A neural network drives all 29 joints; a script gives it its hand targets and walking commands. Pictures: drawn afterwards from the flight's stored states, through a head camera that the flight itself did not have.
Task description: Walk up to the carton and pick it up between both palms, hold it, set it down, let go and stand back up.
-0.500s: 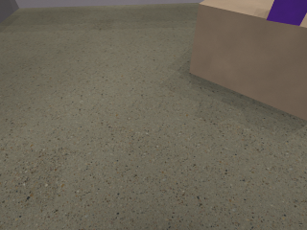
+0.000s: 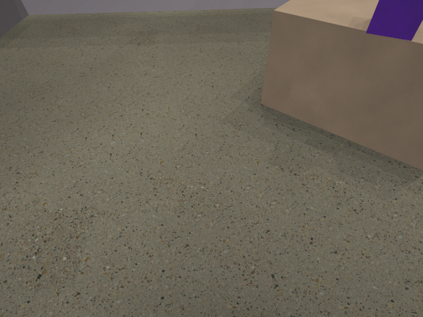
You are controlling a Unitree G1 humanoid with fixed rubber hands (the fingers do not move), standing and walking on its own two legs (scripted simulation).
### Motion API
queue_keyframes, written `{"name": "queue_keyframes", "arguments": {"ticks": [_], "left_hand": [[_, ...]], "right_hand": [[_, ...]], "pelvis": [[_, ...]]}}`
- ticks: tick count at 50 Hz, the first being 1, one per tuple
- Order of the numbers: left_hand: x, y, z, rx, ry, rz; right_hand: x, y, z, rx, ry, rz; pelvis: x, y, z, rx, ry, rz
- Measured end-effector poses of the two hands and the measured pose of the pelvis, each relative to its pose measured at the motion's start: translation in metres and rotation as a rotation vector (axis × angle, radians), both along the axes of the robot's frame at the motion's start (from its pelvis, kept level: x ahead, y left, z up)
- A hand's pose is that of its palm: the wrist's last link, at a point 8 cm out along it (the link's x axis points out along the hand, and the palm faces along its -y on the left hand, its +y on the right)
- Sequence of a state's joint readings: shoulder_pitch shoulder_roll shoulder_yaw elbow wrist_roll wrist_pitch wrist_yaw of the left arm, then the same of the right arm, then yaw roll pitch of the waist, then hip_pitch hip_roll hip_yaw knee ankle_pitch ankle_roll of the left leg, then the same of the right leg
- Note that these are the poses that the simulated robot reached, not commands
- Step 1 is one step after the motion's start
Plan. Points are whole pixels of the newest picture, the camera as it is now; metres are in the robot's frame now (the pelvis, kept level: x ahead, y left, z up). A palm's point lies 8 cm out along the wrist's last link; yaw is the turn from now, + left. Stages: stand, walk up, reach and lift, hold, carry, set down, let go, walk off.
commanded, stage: stand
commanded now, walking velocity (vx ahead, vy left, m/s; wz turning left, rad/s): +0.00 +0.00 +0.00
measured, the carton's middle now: (403, 1) +1.43 -0.87 +0.03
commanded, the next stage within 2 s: walk up in 1.62 s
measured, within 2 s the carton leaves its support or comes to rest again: neither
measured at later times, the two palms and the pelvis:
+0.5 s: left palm out of the picture -0.02 +0.20 -0.14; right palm out of the picture -0.02 -0.20 -0.14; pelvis +0.00 +0.00 +0.01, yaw +0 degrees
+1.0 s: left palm out of the picture -0.04 +0.19 -0.14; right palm out of the picture -0.05 -0.20 -0.14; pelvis -0.01 -0.01 +0.01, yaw +0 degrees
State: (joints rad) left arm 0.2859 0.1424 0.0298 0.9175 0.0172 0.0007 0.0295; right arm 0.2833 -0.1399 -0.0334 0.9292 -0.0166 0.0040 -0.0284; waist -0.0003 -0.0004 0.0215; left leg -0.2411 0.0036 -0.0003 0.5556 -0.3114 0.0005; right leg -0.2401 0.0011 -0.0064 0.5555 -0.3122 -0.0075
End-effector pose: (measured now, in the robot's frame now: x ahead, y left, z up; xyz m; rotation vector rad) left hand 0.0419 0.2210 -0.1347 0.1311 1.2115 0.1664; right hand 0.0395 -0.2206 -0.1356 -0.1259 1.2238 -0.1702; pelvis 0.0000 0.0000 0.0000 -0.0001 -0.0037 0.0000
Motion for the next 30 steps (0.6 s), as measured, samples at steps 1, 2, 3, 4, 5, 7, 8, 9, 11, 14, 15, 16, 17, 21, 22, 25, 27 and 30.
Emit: {"name": "queue_keyframes", "arguments": {"ticks": [1,2,3,4,5,7,8,9,11,14,15,16,17,21,22,25,27,30], "left_hand": [[-0.003,0.0,0.0,-0.001,0.01,0.004],[-0.005,-0.001,-0.001,-0.001,0.02,0.007],[-0.008,-0.001,-0.001,-0.002,0.03,0.011],[-0.011,-0.001,-0.002,-0.003,0.04,0.014],[-0.014,-0.002,-0.002,-0.004,0.05,0.018],[-0.019,-0.003,-0.003,-0.006,0.069,0.024],[-0.022,-0.004,-0.003,-0.008,0.079,0.027],[-0.025,-0.005,-0.003,-0.01,0.088,0.029],[-0.03,-0.007,-0.004,-0.014,0.106,0.034],[-0.037,-0.01,-0.005,-0.021,0.131,0.039],[-0.04,-0.011,-0.005,-0.024,0.138,0.041],[-0.042,-0.013,-0.005,-0.027,0.145,0.042],[-0.044,-0.014,-0.006,-0.029,0.152,0.043],[-0.052,-0.019,-0.007,-0.039,0.176,0.047],[-0.054,-0.02,-0.007,-0.04,0.181,0.048],[-0.059,-0.022,-0.007,-0.044,0.196,0.05],[-0.062,-0.023,-0.007,-0.047,0.204,0.05],[-0.067,-0.026,-0.007,-0.051,0.215,0.051]], "right_hand": [[-0.003,0.0,0.0,0.001,0.01,-0.004],[-0.006,0.0,-0.001,0.001,0.02,-0.007],[-0.008,0.001,-0.001,0.002,0.03,-0.011],[-0.011,0.001,-0.001,0.003,0.04,-0.014],[-0.014,0.001,-0.002,0.004,0.05,-0.017],[-0.02,0.002,-0.002,0.007,0.07,-0.023],[-0.023,0.003,-0.003,0.009,0.079,-0.025],[-0.025,0.004,-0.003,0.011,0.089,-0.028],[-0.031,0.005,-0.004,0.015,0.107,-0.032],[-0.038,0.008,-0.005,0.022,0.131,-0.037],[-0.041,0.01,-0.005,0.025,0.139,-0.038],[-0.043,0.011,-0.005,0.028,0.146,-0.039],[-0.045,0.012,-0.005,0.031,0.153,-0.04],[-0.053,0.016,-0.006,0.041,0.176,-0.043],[-0.055,0.017,-0.006,0.043,0.181,-0.043],[-0.06,0.019,-0.007,0.048,0.196,-0.044],[-0.063,0.02,-0.007,0.05,0.204,-0.044],[-0.067,0.022,-0.007,0.054,0.214,-0.044]], "pelvis": [[0.0,0.0,0.0,0.0,-0.002,0.0],[0.0,0.0,0.001,0.0,-0.003,0.0],[0.001,0.0,0.001,0.0,-0.005,0.0],[0.001,0.0,0.002,0.0,-0.007,0.0],[0.001,0.0,0.002,0.0,-0.009,0.0],[0.001,-0.001,0.003,0.0,-0.013,0.0],[0.001,-0.001,0.003,0.0,-0.014,0.0],[0.001,-0.001,0.004,0.0,-0.016,0.0],[0.001,-0.001,0.005,0.0,-0.02,0.0],[0.0,-0.001,0.005,0.0,-0.024,0.0],[0.0,-0.001,0.006,0.0,-0.026,0.001],[0.0,-0.001,0.006,0.0,-0.027,0.001],[-0.001,-0.001,0.006,0.0,-0.028,0.001],[-0.002,-0.002,0.007,0.0,-0.033,0.001],[-0.003,-0.002,0.007,0.0,-0.034,0.001],[-0.004,-0.002,0.007,0.0,-0.036,0.001],[-0.005,-0.002,0.008,0.0,-0.037,0.001],[-0.006,-0.003,0.008,0.0,-0.038,0.001]]}}
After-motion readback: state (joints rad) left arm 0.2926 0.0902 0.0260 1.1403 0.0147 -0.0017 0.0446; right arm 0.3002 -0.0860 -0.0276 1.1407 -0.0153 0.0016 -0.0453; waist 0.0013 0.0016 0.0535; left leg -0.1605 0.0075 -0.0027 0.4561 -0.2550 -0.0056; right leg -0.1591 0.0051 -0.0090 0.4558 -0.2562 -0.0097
